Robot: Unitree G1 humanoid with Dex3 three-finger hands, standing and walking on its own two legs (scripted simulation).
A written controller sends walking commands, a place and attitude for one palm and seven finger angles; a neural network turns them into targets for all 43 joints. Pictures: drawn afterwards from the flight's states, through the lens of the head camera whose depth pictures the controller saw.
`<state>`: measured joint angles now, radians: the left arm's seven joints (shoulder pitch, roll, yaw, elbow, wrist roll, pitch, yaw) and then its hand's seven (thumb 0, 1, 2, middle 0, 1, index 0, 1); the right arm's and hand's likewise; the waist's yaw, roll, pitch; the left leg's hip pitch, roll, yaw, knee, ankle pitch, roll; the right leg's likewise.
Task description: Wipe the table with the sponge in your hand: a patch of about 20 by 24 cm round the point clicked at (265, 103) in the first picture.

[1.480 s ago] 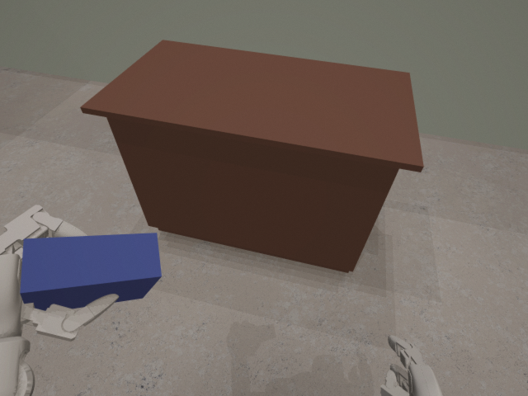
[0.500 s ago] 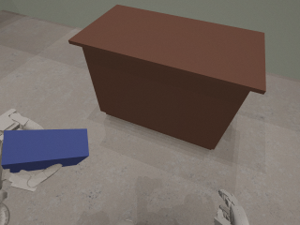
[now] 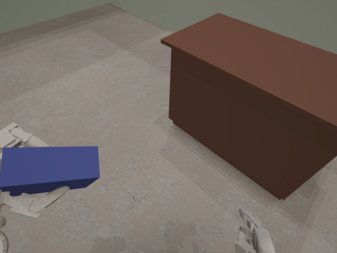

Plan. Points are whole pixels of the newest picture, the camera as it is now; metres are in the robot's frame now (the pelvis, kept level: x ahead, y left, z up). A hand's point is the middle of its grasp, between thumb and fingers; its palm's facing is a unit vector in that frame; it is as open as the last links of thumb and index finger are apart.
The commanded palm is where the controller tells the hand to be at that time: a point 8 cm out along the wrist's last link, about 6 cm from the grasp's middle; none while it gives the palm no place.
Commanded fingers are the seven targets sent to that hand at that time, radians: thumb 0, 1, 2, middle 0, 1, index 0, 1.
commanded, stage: walk around to get in front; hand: left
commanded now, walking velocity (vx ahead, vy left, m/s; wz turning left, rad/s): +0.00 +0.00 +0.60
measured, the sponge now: (66, 170) +0.22 +0.20 +0.16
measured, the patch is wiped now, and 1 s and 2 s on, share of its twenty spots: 0.00 0.00 0.00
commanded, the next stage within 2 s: none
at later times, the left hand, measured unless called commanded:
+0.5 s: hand out of the picture +0.05 +0.28 +0.18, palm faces +0.62 -0.66 -0.42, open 9.7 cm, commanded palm -0.02 +0.30 +0.18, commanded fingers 0.00 0.10 1.30 -1.20 -1.60 -1.20 -1.60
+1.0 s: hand out of the picture -0.11 +0.22 +0.18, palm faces +0.80 -0.43 -0.42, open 9.7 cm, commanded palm -0.18 +0.22 +0.18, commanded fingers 0.00 0.10 1.30 -1.20 -1.60 -1.20 -1.60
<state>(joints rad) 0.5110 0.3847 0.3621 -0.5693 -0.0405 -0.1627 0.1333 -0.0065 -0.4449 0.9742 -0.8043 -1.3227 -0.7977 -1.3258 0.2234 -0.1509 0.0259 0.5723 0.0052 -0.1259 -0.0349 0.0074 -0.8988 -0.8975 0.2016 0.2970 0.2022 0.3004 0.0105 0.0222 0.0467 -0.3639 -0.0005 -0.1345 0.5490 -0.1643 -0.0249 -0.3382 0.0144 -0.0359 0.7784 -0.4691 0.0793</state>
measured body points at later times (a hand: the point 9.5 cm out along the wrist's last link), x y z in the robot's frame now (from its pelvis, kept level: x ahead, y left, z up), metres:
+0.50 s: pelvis -0.08 -0.01 +0.00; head -0.07 +0.01 +0.45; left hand +0.01 +0.31 +0.21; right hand +0.15 -0.19 -0.07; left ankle -0.08 +0.11 -0.73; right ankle -0.02 -0.13 -0.67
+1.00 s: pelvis -0.15 -0.10 +0.01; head -0.14 -0.10 +0.46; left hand -0.16 +0.24 +0.20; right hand +0.13 -0.21 -0.08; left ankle -0.23 +0.01 -0.68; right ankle -0.06 -0.15 -0.73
